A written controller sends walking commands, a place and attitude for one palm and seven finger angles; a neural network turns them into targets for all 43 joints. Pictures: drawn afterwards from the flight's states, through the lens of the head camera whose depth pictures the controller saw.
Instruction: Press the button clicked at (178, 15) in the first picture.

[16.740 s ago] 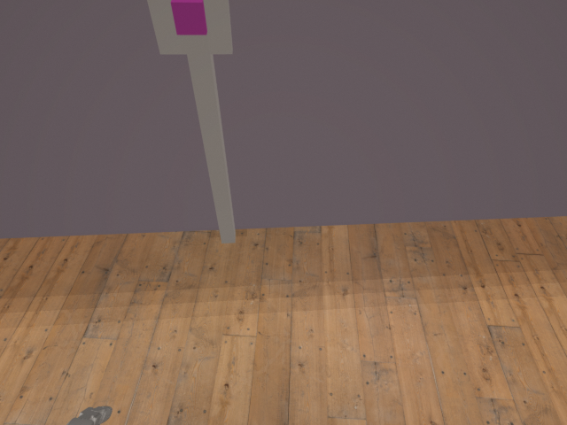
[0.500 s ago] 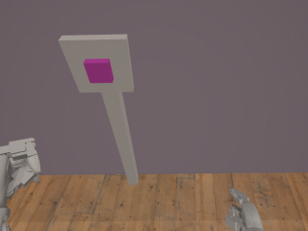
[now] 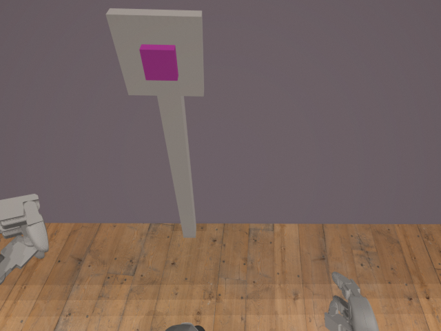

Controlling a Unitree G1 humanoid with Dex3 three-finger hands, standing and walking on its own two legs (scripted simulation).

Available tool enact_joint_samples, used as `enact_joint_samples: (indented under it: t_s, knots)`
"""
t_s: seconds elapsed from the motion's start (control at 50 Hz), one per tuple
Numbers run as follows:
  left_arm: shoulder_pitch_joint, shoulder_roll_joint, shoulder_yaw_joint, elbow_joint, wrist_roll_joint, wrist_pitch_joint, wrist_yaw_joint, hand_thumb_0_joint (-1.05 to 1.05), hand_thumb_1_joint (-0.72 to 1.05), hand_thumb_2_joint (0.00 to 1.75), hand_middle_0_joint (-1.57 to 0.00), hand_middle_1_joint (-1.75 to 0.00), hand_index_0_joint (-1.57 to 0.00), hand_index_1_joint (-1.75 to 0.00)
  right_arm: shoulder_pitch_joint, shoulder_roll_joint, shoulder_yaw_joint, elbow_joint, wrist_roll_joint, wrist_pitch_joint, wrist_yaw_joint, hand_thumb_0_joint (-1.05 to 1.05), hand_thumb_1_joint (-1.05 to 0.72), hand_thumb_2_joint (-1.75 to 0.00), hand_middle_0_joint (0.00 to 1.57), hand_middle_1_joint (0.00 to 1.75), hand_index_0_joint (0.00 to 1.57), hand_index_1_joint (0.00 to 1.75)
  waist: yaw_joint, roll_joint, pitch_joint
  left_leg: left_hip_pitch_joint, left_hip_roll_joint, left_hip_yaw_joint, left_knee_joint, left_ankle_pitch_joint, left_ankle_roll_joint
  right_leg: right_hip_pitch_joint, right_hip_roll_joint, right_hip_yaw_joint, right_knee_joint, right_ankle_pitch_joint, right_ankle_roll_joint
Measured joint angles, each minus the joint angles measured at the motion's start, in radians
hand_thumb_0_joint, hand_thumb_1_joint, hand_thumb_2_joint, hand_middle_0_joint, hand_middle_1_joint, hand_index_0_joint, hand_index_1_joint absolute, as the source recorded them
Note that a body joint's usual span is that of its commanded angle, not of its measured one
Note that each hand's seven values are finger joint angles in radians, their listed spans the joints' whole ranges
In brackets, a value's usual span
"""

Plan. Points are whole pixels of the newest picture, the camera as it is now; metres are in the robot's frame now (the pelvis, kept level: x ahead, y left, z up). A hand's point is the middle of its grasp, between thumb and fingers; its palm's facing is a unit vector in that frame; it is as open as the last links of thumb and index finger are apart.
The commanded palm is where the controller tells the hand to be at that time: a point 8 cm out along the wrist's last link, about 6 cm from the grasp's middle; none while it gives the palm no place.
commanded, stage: step back with the hand held close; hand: left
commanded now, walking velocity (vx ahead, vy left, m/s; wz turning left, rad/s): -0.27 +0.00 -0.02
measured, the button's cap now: (160, 62) +0.59 +0.17 +0.18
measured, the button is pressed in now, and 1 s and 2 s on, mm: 0 0 0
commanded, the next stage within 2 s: stop stepping back and stand still in 0.38 s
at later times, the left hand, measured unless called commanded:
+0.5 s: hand out of the picture +0.09 +0.26 +0.18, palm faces +0.34 -0.85 -0.41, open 3.1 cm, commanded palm +0.04 +0.31 +0.19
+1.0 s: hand out of the picture +0.02 +0.30 +0.18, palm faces +0.30 -0.86 -0.41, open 3.1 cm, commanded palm -0.03 +0.35 +0.19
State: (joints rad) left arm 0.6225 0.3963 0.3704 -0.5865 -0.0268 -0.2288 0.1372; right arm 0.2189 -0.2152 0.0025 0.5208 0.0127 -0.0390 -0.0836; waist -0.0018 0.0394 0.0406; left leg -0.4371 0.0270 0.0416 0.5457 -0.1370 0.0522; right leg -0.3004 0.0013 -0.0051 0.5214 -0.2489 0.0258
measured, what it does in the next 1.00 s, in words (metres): walks backwards: right foot, then left foot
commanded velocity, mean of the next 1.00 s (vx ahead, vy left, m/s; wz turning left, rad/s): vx -0.06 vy -0.05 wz -0.02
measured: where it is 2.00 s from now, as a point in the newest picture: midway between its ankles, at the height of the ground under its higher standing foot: outside the picture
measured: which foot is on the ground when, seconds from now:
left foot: down 0.00-0.40, up 0.42-0.56, down 0.58-0.90, up 0.92-1.00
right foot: down 0.00-0.18, up 0.20-0.38, down 0.40-0.60, up 0.62-0.88, down 0.90-1.00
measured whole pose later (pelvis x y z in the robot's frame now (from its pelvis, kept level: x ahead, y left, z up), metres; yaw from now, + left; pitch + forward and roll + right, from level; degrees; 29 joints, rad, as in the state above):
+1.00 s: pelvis -0.19 +0.08 +0.00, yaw -6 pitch -1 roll -2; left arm 0.62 0.41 0.35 -0.60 -0.04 -0.16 0.15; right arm 0.25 -0.21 0.00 0.65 0.00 -0.06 -0.07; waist 0.02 -0.01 -0.05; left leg -0.48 0.01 0.03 0.83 -0.34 0.00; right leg -0.16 0.05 -0.05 0.47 -0.30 -0.06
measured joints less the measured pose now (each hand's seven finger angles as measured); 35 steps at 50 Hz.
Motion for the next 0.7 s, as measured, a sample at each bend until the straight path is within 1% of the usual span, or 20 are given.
enact_joint_samples:
  t_s: [0.06,0.14,0.18,0.2,0.24,0.28,0.3,0.34,0.38,0.4,0.42,0.44,0.48,0.5,0.52,0.56,0.58,0.6,0.64,0.7]
  knots:
    - [0.006,0.000,0.007,-0.011,-0.002,-0.014,0.007,0.02,0.89,0.90,-1.30,-1.50,-1.31,-1.50,0.004,0.005,0.003,0.020,-0.005,-0.016,0.004,0.01,-0.90,-0.90,0.21,0.30,0.20,0.30,0.008,-0.007,0.002,-0.022,-0.009,-0.005,0.025,-0.033,-0.007,-0.013,-0.002,0.007,0.002,0.045,0.004]
    - [0.002,-0.019,-0.010,-0.024,0.003,-0.020,0.025,0.02,0.89,0.90,-1.30,-1.50,-1.31,-1.50,0.001,-0.004,0.003,0.058,-0.012,-0.026,0.005,0.01,-0.90,-0.90,0.21,0.30,0.20,0.30,0.024,-0.012,-0.001,-0.047,-0.021,-0.011,0.084,-0.117,-0.023,-0.029,-0.005,0.022,0.023,0.049,0.018]
    - [-0.022,-0.024,-0.019,-0.024,0.006,-0.020,0.029,0.02,0.89,0.90,-1.30,-1.50,-1.31,-1.50,-0.003,-0.008,0.002,0.068,-0.013,-0.029,-0.001,0.01,-0.90,-0.90,0.21,0.30,0.20,0.30,0.023,-0.012,0.003,-0.049,-0.022,-0.010,0.084,-0.079,-0.009,-0.040,-0.005,0.024,0.048,0.028,0.021]
    - [-0.039,-0.025,-0.020,-0.019,0.008,-0.020,0.029,0.02,0.89,0.90,-1.30,-1.50,-1.31,-1.50,-0.007,-0.008,0.002,0.070,-0.015,-0.033,-0.006,0.01,-0.90,-0.90,0.21,0.30,0.20,0.30,0.019,-0.007,0.006,-0.051,-0.019,-0.011,0.075,-0.045,0.006,-0.053,0.004,0.027,0.077,-0.030,0.016]
    - [-0.075,-0.014,-0.010,-0.007,0.013,-0.018,0.026,0.02,0.89,0.90,-1.31,-1.50,-1.31,-1.50,-0.015,0.001,-0.004,0.071,-0.020,-0.045,-0.008,0.01,-0.90,-0.90,0.21,0.30,0.20,0.30,0.005,0.008,0.014,-0.054,-0.006,-0.021,0.039,0.038,0.031,-0.092,0.041,0.032,0.234,-0.136,0.001]
    - [-0.092,0.012,0.012,-0.003,0.007,-0.024,0.022,0.02,0.89,0.90,-1.30,-1.50,-1.31,-1.50,-0.018,0.022,-0.009,0.074,-0.023,-0.057,0.003,0.01,-0.90,-0.90,0.21,0.30,0.20,0.30,-0.006,0.010,0.010,-0.054,0.006,-0.024,-0.007,0.107,0.034,-0.103,0.073,0.022,0.372,-0.204,-0.014]
    - [-0.089,0.023,0.022,-0.005,0.001,-0.030,0.022,0.02,0.89,0.90,-1.30,-1.50,-1.31,-1.50,-0.018,0.032,-0.009,0.075,-0.023,-0.060,0.012,0.01,-0.90,-0.90,0.21,0.30,0.20,0.30,-0.009,0.007,0.002,-0.056,0.012,-0.021,-0.031,0.127,0.032,-0.092,0.082,0.010,0.397,-0.228,-0.021]
    - [-0.071,0.032,0.031,-0.013,-0.012,-0.035,0.021,0.02,0.89,0.90,-1.30,-1.50,-1.31,-1.50,-0.017,0.044,-0.005,0.073,-0.022,-0.066,0.028,0.01,-0.90,-0.90,0.21,0.30,0.20,0.30,-0.009,0.003,-0.020,-0.065,0.021,-0.008,-0.078,0.151,0.022,-0.039,0.087,-0.026,0.355,-0.272,-0.036]
    - [-0.047,0.037,0.032,-0.025,-0.025,-0.035,0.017,0.02,0.89,0.90,-1.30,-1.50,-1.31,-1.50,-0.020,0.051,-0.001,0.067,-0.022,-0.070,0.040,0.01,-0.90,-0.90,0.21,0.30,0.20,0.30,-0.001,-0.004,-0.043,-0.086,0.021,0.014,-0.112,0.150,0.006,0.045,0.081,-0.057,0.193,-0.286,-0.052]
    - [-0.033,0.047,0.039,-0.039,-0.030,-0.037,0.015,0.02,0.89,0.90,-1.30,-1.50,-1.31,-1.50,-0.025,0.055,0.003,0.060,-0.023,-0.070,0.044,0.01,-0.90,-0.90,0.21,0.30,0.20,0.30,0.010,-0.028,-0.052,-0.110,0.010,0.037,-0.100,0.114,-0.013,0.089,0.062,-0.048,0.076,-0.276,-0.066]
    - [-0.028,0.044,0.038,-0.049,-0.029,-0.044,0.013,0.02,0.89,0.90,-1.30,-1.50,-1.31,-1.50,-0.041,0.052,0.006,0.063,-0.023,-0.068,0.047,0.01,-0.90,-0.90,0.21,0.30,0.20,0.30,0.031,-0.037,-0.047,-0.143,0.006,0.043,-0.040,0.032,-0.043,0.084,0.051,-0.031,0.021,-0.162,-0.063]
    - [-0.030,0.032,0.024,-0.052,-0.026,-0.047,0.010,0.02,0.89,0.90,-1.30,-1.50,-1.31,-1.50,-0.057,0.045,0.006,0.076,-0.028,-0.062,0.047,0.01,-0.90,-0.90,0.21,0.30,0.20,0.30,0.044,-0.034,-0.034,-0.165,-0.001,0.022,0.070,-0.067,-0.066,0.073,0.049,-0.019,0.026,-0.096,-0.053]
    - [-0.033,0.015,-0.011,-0.045,-0.016,-0.039,0.000,0.02,0.89,0.90,-1.30,-1.50,-1.31,-1.50,-0.058,0.040,0.007,0.109,-0.028,-0.041,0.043,0.01,-0.90,-0.90,0.21,0.30,0.20,0.30,0.054,-0.045,-0.044,-0.186,-0.035,-0.012,0.296,-0.185,-0.081,0.066,0.032,0.000,0.024,-0.066,-0.030]
    - [-0.033,0.007,-0.022,-0.037,-0.011,-0.031,-0.003,0.02,0.89,0.90,-1.30,-1.50,-1.31,-1.50,-0.053,0.043,0.010,0.120,-0.027,-0.031,0.039,0.01,-0.90,-0.90,0.21,0.30,0.20,0.30,0.056,-0.060,-0.054,-0.168,-0.047,-0.012,0.354,-0.215,-0.082,0.067,0.019,0.011,0.012,-0.061,-0.021]
    - [-0.032,0.000,-0.027,-0.028,-0.007,-0.024,-0.004,0.01,0.89,0.90,-1.31,-1.50,-1.31,-1.50,-0.047,0.046,0.015,0.125,-0.026,-0.022,0.033,0.01,-0.90,-0.90,0.21,0.30,0.20,0.30,0.056,-0.077,-0.062,-0.132,-0.051,-0.007,0.356,-0.234,-0.078,0.067,0.008,0.022,-0.003,-0.053,-0.013]
    - [-0.029,-0.010,-0.025,-0.015,-0.002,-0.009,0.000,0.01,0.89,0.90,-1.31,-1.50,-1.31,-1.50,-0.034,0.043,0.027,0.112,-0.024,-0.020,0.020,0.01,-0.90,-0.90,0.21,0.30,0.20,0.30,0.041,-0.097,-0.071,-0.015,-0.047,-0.008,0.200,-0.190,-0.065,0.057,-0.007,0.036,-0.014,-0.038,0.001]
    - [-0.030,-0.012,-0.023,-0.017,-0.002,0.000,0.001,0.01,0.89,0.90,-1.31,-1.50,-1.31,-1.50,-0.026,0.032,0.029,0.092,-0.023,-0.027,0.014,0.01,-0.90,-0.90,0.21,0.30,0.20,0.30,0.030,-0.086,-0.070,0.054,-0.030,-0.015,0.080,-0.104,-0.057,0.045,-0.001,0.031,-0.003,-0.037,0.009]
    - [-0.043,-0.005,-0.021,-0.017,-0.001,0.006,0.002,0.01,0.89,0.90,-1.31,-1.50,-1.31,-1.50,-0.023,0.025,0.022,0.080,-0.021,-0.040,0.010,0.01,-0.90,-0.90,0.21,0.30,0.20,0.30,0.016,-0.081,-0.061,0.078,-0.033,-0.023,0.020,-0.083,-0.037,0.027,-0.004,0.024,0.022,-0.043,0.016]
    - [-0.074,0.019,-0.007,-0.005,-0.005,0.011,-0.001,0.02,0.89,0.90,-1.31,-1.50,-1.31,-1.50,-0.035,0.037,0.012,0.080,-0.019,-0.061,0.012,0.01,-0.90,-0.90,0.21,0.30,0.20,0.30,0.013,-0.115,-0.021,0.087,-0.058,-0.004,0.000,-0.064,0.002,-0.003,-0.012,0.048,0.097,-0.128,0.005]
    - [-0.051,0.031,0.012,-0.024,-0.011,0.021,0.000,0.02,0.89,0.90,-1.30,-1.50,-1.31,-1.50,-0.023,0.054,0.012,0.072,-0.024,-0.092,0.028,0.01,-0.90,-0.90,0.21,0.30,0.20,0.30,-0.012,-0.110,-0.009,0.117,-0.048,-0.004,-0.081,-0.007,0.016,-0.042,0.033,0.050,0.234,-0.191,-0.008]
